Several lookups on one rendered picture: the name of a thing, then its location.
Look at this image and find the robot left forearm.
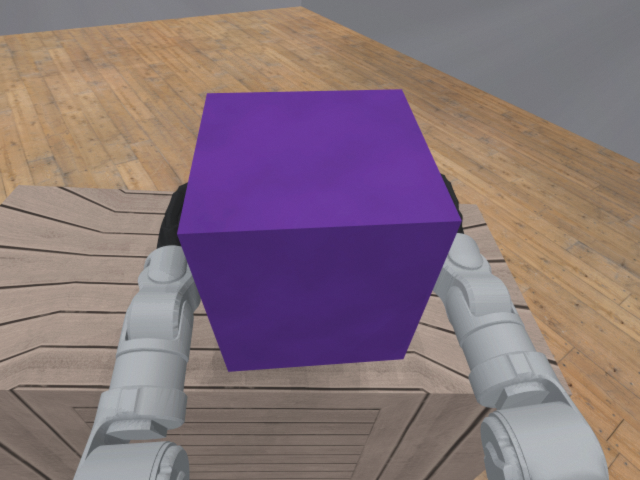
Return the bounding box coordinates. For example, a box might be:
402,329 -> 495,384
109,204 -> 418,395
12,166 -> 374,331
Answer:
73,245 -> 201,480

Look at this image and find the robot left upper arm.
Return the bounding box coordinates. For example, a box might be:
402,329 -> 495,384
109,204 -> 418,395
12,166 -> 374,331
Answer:
76,441 -> 190,480

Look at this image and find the carton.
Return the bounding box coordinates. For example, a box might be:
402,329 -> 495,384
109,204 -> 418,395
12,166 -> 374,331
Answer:
177,89 -> 462,372

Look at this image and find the robot right forearm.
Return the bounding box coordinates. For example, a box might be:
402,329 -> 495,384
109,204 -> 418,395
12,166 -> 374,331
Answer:
433,233 -> 609,480

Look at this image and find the robot right upper arm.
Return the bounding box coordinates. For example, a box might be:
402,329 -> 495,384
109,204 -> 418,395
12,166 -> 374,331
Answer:
480,401 -> 608,480

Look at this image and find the robot right hand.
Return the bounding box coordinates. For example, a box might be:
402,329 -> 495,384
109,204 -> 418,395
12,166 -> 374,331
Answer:
440,173 -> 464,234

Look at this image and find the pedestal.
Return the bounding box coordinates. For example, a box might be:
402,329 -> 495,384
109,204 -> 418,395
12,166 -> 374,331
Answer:
0,185 -> 573,480

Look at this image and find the robot left hand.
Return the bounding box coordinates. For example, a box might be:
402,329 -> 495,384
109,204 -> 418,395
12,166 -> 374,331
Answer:
157,182 -> 188,249

